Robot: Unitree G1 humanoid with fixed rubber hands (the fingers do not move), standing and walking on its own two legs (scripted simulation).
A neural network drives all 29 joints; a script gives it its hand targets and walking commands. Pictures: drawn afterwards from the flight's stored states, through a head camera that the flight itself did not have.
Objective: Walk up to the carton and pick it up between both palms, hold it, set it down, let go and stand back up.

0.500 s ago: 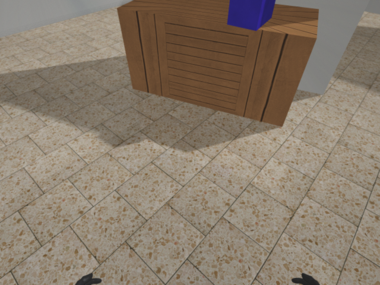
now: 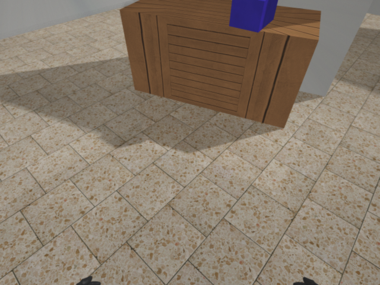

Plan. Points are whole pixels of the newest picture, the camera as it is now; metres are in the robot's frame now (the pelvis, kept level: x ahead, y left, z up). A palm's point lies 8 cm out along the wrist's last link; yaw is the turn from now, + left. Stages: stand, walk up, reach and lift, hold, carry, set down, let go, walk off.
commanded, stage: walk up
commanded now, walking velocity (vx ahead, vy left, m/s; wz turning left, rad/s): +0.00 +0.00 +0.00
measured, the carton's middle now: (254, 8) +1.71 -0.38 +0.02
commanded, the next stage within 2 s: none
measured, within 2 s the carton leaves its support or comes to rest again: neither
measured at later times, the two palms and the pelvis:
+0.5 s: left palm out of the picture +0.13 +0.19 -0.09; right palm out of the picture +0.17 -0.37 -0.11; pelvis +0.09 -0.09 -0.01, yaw -7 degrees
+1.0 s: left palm (138, 175) +0.47 +0.18 -0.11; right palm (325, 202) +0.38 -0.35 -0.09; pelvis +0.36 -0.07 +0.00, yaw -14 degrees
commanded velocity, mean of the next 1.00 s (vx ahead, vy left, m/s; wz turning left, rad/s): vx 0.00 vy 0.00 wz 0.00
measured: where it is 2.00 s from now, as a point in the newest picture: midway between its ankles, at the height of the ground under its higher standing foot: (219, 192)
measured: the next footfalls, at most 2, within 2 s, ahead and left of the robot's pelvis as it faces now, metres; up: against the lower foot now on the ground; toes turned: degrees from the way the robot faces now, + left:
right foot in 0.36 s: +0.12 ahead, -0.21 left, +0.00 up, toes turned -11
left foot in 0.84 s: +0.46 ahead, +0.01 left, +0.00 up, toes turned -7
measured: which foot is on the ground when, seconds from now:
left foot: down 0.00-0.36, up 0.38-0.82, down 0.84-1.00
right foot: down 0.00-0.10, up 0.12-0.34, down 0.36-0.86, up 0.88-1.00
